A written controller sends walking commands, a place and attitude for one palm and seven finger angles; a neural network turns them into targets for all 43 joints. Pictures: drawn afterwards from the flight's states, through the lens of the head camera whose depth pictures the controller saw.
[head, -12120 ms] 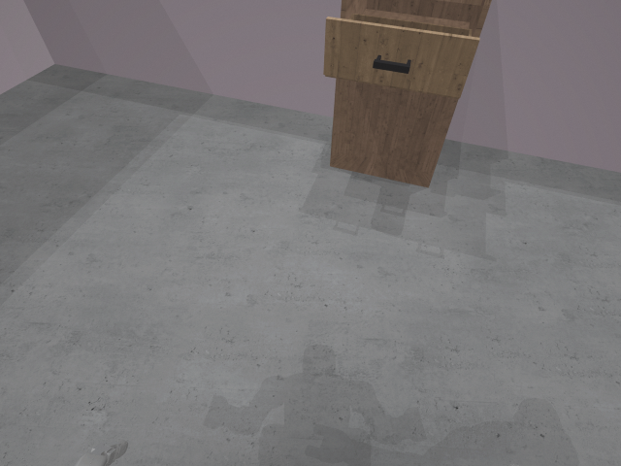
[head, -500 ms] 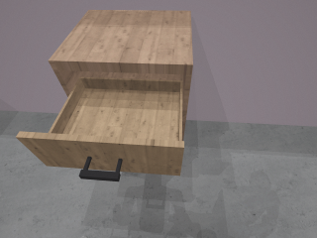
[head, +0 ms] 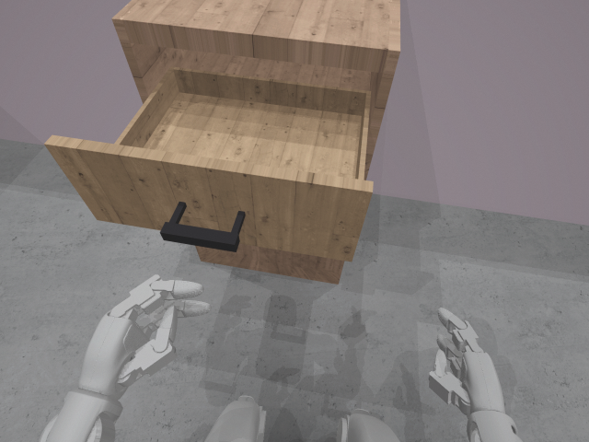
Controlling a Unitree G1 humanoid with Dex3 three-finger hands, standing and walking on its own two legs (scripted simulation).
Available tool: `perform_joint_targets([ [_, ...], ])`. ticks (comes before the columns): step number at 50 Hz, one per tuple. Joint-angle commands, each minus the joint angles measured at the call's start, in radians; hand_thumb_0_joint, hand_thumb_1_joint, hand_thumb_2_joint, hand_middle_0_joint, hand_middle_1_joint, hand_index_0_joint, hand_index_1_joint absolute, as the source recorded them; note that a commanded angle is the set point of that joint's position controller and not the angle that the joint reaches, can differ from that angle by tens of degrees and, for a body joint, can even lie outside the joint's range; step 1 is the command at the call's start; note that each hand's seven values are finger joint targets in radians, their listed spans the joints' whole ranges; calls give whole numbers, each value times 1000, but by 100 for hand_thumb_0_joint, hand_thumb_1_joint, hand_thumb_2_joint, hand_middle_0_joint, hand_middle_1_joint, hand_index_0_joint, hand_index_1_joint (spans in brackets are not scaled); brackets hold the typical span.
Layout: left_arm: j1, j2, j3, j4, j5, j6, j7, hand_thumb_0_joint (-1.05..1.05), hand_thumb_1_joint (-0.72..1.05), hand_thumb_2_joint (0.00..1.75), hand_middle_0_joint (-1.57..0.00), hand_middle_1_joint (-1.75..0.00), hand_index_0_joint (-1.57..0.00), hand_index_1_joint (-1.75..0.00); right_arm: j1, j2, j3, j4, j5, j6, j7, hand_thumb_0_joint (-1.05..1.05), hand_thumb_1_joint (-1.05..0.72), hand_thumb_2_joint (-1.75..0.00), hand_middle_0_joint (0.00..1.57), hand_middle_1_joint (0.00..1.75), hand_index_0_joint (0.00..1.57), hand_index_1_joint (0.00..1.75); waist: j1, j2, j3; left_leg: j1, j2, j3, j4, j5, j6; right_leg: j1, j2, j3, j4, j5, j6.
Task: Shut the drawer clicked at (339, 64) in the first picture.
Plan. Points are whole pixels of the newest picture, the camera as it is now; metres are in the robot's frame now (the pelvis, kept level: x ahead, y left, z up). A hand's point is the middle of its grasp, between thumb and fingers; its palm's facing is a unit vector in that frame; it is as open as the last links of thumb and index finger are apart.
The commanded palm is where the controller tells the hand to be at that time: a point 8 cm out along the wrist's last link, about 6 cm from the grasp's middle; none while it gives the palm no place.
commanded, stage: raise the hand and make a fist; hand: left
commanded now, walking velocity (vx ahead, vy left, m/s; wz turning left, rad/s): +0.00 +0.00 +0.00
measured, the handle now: (205, 225) +0.40 +0.18 +0.03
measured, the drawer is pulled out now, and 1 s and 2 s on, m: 0.28 0.28 0.28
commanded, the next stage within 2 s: bring the fist close to the handle in 1.32 s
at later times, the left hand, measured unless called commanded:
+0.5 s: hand (162, 324) +0.22 +0.17 +0.10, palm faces -0.06 -1.00 -0.01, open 3.1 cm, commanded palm +0.19 +0.22 +0.10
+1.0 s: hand (167, 322) +0.22 +0.15 +0.13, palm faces -0.07 -1.00 -0.06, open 3.3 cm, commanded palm +0.18 +0.21 +0.14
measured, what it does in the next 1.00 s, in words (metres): shifts its weight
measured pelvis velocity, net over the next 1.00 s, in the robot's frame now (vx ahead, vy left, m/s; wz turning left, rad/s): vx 0.05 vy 0.02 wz -0.01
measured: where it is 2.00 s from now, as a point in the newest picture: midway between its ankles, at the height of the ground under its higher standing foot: outside the picture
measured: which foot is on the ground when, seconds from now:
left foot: down 0.00-1.00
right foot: down 0.00-1.00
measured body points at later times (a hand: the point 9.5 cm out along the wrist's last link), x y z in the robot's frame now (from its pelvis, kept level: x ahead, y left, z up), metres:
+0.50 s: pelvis +0.04 +0.04 +0.02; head +0.09 +0.04 +0.46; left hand +0.22 +0.22 +0.10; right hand +0.23 -0.21 -0.04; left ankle +0.05 +0.13 -0.66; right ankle +0.05 -0.09 -0.65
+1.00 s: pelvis +0.05 +0.02 +0.03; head +0.08 +0.01 +0.48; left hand +0.21 +0.21 +0.13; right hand +0.24 -0.20 -0.03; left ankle +0.05 +0.13 -0.66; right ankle +0.05 -0.09 -0.66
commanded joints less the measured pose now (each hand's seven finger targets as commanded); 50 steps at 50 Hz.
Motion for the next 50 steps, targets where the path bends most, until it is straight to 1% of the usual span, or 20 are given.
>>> perform_joint_targets([
  [1, -59, 135, 75, -319, 4, 92, 49, 0, 90, 90, -80, -95, -80, -95, 12, -125, -51, -175, 12, -33, -25, 0, -90, -90, 20, 30, 20, 30, -30, 43, -222, 97, -41, 14, -231, 32, 50, 205, -7, 200, -348, -155, 44],
  [3, -7, 100, 85, -350, 3, 118, 100, 0, 90, 90, -84, -99, -84, -99, 5, -106, -48, -173, 5, -31, -19, 0, -90, -90, 20, 30, 20, 30, -16, 25, -225, 125, -38, 3, -259, 92, 44, 225, 3, 152, -324, -57, 41],
  [4, 56, 101, 108, -327, 5, 129, 127, 0, 90, 90, -86, -101, -86, -101, -9, -99, -50, -169, 2, -28, -16, 0, -90, -90, 20, 30, 20, 30, -2, -17, -226, 122, -37, 0, -266, 115, 43, 242, 10, 137, -317, -28, 43],
  [7, 153, 37, 68, -342, 19, 127, 168, 0, 90, 90, -92, -108, -92, -108, -7, -91, -56, -165, -5, -23, -3, 0, -90, -90, 20, 30, 20, 30, -8, -44, -182, 134, -36, 3, -285, 165, 38, 232, 11, 92, -291, 74, 44],
  [9, 201, 36, 50, -321, 41, 125, 178, 0, 90, 90, -96, -112, -96, -112, -20, -95, -59, -163, -10, -17, 5, 0, -90, -90, 20, 30, 20, 30, -10, -74, -153, 119, -35, 3, -290, 162, 39, 221, 14, 82, -280, 79, 44],
  [10, 199, 19, 15, -368, 49, 115, 174, 0, 90, 90, -98, -114, -98, -114, -10, -100, -58, -172, -10, -18, 8, 0, -90, -90, 20, 30, 20, 30, -22, -57, -153, 129, -35, 5, -290, 160, 41, 207, 12, 77, -277, 84, 46],
  [14, 235, 37, -15, -485, 69, 70, 175, 0, 90, 90, -106, -123, -106, -123, 8, -106, -63, -178, -13, -27, 13, 0, -90, -90, 20, 30, 20, 30, -32, -20, -177, 167, -29, 1, -284, 183, 43, 198, 16, 70, -256, 110, 40],
  [18, 264, 23, -52, -641, 69, 13, 202, 0, 90, 90, -114, -132, -114, -132, 45, -99, -63, -184, -17, -38, 22, 0, -90, -90, 20, 30, 20, 30, -29, 78, -241, 237, -23, -11, -275, 275, 38, 187, 18, 53, -218, 177, 32],
  [19, 271, 39, -36, -644, 80, 10, 220, 0, 90, 90, -116, -134, -116, -134, 45, -100, -66, -179, -17, -32, 23, 0, -90, -90, 20, 30, 20, 30, -31, 55, -236, 239, -19, -15, -274, 284, 37, 181, 21, 48, -212, 178, 33],
  [20, 283, 7, -70, -652, 87, 7, 227, 0, 90, 90, -118, -136, -118, -136, 53, -99, -65, -183, -16, -27, 24, 0, -90, -90, 20, 30, 20, 30, -36, 61, -223, 246, -17, -19, -275, 301, 35, 167, 23, 42, -205, 183, 33],
  [23, 308, -20, -106, -624, 102, 37, 238, 0, 90, 90, -124, -143, -124, -143, 54, -102, -66, -203, -13, -4, 29, 0, -90, -90, 20, 30, 20, 30, -44, 47, -175, 230, -13, -26, -282, 285, 32, 155, 23, 36, -209, 176, 36],
  [24, 341, 2, -86, -596, 118, 60, 243, 0, 90, 90, -126, -145, -126, -145, 43, -103, -70, -208, -11, 11, 27, 0, -90, -90, 20, 30, 20, 30, -39, 16, -163, 220, -12, -23, -284, 285, 35, 166, 23, 40, -217, 185, 36],
  [27, 367, -2, -108, -620, 131, 121, 227, 0, 90, 90, -132, -151, -132, -151, 50, -103, -68, -247, -4, 46, 27, 0, -90, -90, 20, 30, 20, 30, -33, 14, -176, 226, -13, -16, -293, 308, 34, 199, 20, 41, -221, 217, 39],
  [32, 385, 7, -104, -750, 119, 161, 226, 0, 90, 90, -140, -160, -140, -160, 53, -85, -56, -285, -2, 70, 23, 0, -90, -90, 20, 30, 20, 30, -17, 29, -222, 284, -9, -15, -297, 401, 35, 247, 21, 40, -227, 286, 41],
  [35, 403, 0, -92, -761, 105, 157, 236, 0, 90, 90, -140, -160, -140, -160, 48, -74, -49, -281, -3, 73, 24, 0, -90, -90, 20, 30, 20, 30, -18, 32, -182, 286, -11, -14, -299, 402, 34, 248, 25, 38, -239, 300, 41],
  [40, 396, -5, -109, -743, 104, 152, 219, 0, 90, 90, -140, -160, -140, -160, 43, -85, -40, -280, 0, 69, 25, 0, -90, -90, 20, 30, 20, 30, -37, 30, -129, 258, -17, -9, -308, 305, 39, 240, 24, 43, -265, 250, 41],
  [44, 403, 40, -62, -739, 92, 164, 200, 0, 90, 90, -140, -160, -140, -160, 40, -90, -44, -274, 4, 59, 17, 0, -90, -90, 20, 30, 20, 30, -32, -8, -154, 253, -23, -7, -312, 274, 43, 278, 22, 58, -289, 243, 41],
  [46, 395, 33, -68, -774, 84, 163, 198, 0, 90, 90, -140, -160, -140, -160, 40, -85, -41, -279, 7, 50, 15, 0, -90, -90, 20, 30, 20, 30, -30, -1, -162, 262, -26, -4, -319, 260, 44, 289, 17, 63, -300, 231, 43],
  [49, 424, 50, -16, -719, 72, 165, 203, 0, 90, 90, -140, -160, -140, -160, 26, -82, -45, -258, 9, 47, 10, 0, -90, -90, 20, 30, 20, 30, -18, -16, -137, 245, -28, 1, -322, 257, 42, 303, 17, 68, -316, 232, 41],
  [50, 421, 32, -31, -721, 69, 161, 203, 0, 90, 90, -140, -160, -140, -160, 30, -81, -42, -259, 9, 45, 9, 0, -90, -90, 20, 30, 20, 30, -22, -13, -125, 247, -30, 4, -326, 248, 42, 297, 16, 65, -319, 224, 43],
])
